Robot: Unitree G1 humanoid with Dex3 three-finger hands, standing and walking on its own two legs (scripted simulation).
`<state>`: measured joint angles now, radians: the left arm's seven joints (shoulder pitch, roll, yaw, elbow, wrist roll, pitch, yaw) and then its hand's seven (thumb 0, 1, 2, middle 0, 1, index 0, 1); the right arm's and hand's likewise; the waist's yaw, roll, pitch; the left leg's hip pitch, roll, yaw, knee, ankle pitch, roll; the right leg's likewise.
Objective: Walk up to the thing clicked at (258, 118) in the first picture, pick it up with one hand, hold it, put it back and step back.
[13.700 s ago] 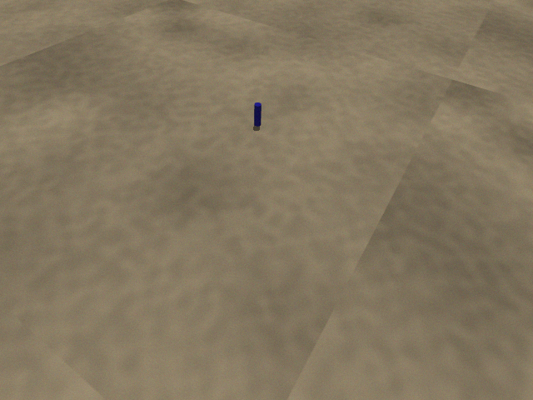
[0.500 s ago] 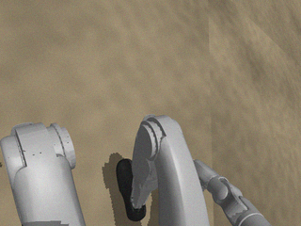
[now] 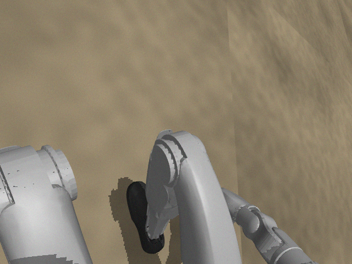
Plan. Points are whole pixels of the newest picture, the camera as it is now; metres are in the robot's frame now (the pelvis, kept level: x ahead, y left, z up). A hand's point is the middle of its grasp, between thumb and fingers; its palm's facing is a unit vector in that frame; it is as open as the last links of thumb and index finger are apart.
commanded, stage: close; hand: left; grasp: from the side
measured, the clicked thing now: out of the picture +0.39 +0.32 -0.20
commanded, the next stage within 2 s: settle in 0.50 s
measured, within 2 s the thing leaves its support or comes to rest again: leaves its support in 0.88 s
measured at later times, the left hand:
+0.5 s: hand out of the picture +0.39 +0.31 -0.18, palm faces +0.41 -0.91 -0.02, open 6.5 cm
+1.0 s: hand out of the picture +0.39 +0.31 -0.15, palm faces +0.42 -0.91 +0.01, open 5.3 cm
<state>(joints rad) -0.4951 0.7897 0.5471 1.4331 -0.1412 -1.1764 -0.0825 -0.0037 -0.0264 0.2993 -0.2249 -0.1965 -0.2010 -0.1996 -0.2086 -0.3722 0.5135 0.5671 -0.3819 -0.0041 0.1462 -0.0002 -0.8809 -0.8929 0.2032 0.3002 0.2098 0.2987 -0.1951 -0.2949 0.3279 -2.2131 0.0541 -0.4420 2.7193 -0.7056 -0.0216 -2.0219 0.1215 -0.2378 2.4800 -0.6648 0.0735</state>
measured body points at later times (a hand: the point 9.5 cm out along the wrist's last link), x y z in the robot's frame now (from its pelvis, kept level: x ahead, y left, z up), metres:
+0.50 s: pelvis +0.00 +0.00 +0.00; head +0.21 +0.20 +0.34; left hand +0.36 +0.35 -0.18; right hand +0.20 -0.23 -0.02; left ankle +0.08 +0.13 -0.23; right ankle +0.13 -0.13 -0.23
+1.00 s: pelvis +0.00 +0.00 +0.01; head +0.21 +0.20 +0.35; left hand +0.36 +0.36 -0.15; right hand +0.20 -0.23 -0.02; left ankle +0.08 +0.13 -0.23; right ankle +0.13 -0.13 -0.23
